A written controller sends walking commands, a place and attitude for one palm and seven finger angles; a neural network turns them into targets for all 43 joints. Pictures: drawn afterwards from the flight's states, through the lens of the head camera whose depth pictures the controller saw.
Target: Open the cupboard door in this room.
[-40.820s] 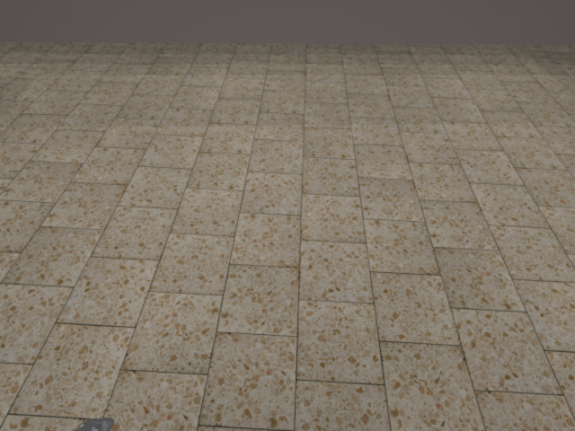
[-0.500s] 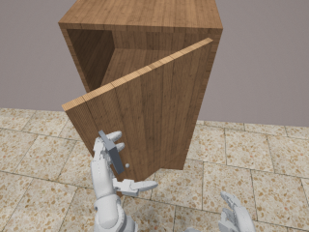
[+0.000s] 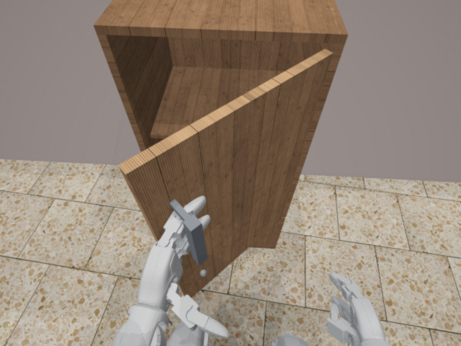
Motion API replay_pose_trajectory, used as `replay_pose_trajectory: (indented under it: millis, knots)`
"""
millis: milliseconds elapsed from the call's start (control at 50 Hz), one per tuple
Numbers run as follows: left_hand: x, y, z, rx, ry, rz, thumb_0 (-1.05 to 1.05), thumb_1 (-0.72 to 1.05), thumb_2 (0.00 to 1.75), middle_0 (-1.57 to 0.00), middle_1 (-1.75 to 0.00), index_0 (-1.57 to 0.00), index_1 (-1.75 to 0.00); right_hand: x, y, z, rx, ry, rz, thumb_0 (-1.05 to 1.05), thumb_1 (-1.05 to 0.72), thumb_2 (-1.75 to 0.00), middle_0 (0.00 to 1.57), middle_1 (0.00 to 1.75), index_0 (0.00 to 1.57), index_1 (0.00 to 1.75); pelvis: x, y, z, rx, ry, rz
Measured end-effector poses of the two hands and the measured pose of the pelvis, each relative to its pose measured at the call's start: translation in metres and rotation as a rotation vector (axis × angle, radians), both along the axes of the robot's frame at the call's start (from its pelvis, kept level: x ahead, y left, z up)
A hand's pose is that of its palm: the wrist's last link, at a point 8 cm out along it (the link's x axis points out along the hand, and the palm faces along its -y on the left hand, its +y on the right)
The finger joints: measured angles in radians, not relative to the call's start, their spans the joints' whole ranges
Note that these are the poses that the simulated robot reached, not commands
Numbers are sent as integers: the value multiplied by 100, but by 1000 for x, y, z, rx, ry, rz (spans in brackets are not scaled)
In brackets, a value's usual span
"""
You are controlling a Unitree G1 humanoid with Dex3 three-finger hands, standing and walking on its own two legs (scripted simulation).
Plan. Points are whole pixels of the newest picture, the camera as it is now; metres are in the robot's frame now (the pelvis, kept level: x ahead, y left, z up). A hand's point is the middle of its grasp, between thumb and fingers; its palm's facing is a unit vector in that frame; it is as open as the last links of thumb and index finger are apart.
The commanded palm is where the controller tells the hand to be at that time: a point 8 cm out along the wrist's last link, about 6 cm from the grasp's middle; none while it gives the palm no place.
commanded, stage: slide the hand sideways off the handle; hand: left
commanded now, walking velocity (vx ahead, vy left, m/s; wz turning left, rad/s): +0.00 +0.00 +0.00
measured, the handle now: (189, 234) +0.29 +0.09 +0.05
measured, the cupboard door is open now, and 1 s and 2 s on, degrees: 45 45 45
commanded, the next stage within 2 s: draw the hand back to the body in 0.98 s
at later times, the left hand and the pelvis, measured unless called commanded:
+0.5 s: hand (185, 295) +0.19 +0.08 +0.06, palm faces -0.07 -1.00 +0.01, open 16.2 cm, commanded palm +0.17 +0.13 +0.06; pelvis +0.00 +0.00 -0.01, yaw -1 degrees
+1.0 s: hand (149, 323) +0.16 +0.12 +0.05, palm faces -0.04 -1.00 -0.02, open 16.3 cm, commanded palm +0.13 +0.18 +0.06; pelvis -0.01 -0.02 -0.02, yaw +0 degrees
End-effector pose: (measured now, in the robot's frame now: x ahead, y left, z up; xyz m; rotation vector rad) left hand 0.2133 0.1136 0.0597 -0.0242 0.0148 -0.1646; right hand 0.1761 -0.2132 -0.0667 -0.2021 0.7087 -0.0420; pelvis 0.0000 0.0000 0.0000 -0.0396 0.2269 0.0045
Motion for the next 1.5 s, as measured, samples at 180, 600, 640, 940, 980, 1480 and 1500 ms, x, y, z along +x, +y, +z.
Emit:
replay_pose_trajectory:
  millis: [180,600,640,940,980,1480,1500]
  knots:
    - [-8,-2,-1,-22,1,58,-2,-50,30,-15,-32,-19,-33,-9,5,-1,6,-1,-10,1,-90,-90,20,30,20,30,-2,6,-6,4,12,-17]
    - [-41,26,-2,25,25,93,-2,-50,30,-15,-31,-17,-31,2,-12,-3,-2,-38,-11,1,-90,-90,20,30,20,30,-2,-10,-14,5,21,-10]
    - [-45,30,-2,31,31,95,-2,-50,30,-15,-31,-18,-31,2,-16,-4,-4,-38,-21,1,-90,-90,20,30,20,30,-2,-13,-14,6,20,-11]
    - [-69,59,-5,52,41,129,-2,-50,30,-15,-30,-17,-30,3,-32,-12,-21,-52,-65,1,-90,-90,20,30,20,30,-5,-20,-22,4,22,-8]
    - [-72,63,-5,53,42,128,-2,-50,30,-15,-30,-17,-30,2,-31,-13,-21,-53,-69,1,-90,-90,20,30,20,30,-6,-20,-23,3,23,-8]
    - [-74,100,55,77,1,132,-2,-50,30,-15,-30,-15,-30,-5,-6,28,0,-108,-75,1,-90,-90,21,30,20,30,-3,-3,10,-16,-65,2]
    - [-74,102,58,79,-4,130,-2,-50,30,-15,-30,-15,-30,-4,-6,31,-3,-115,-73,1,-90,-90,21,30,20,30,-2,-3,12,-16,-70,3]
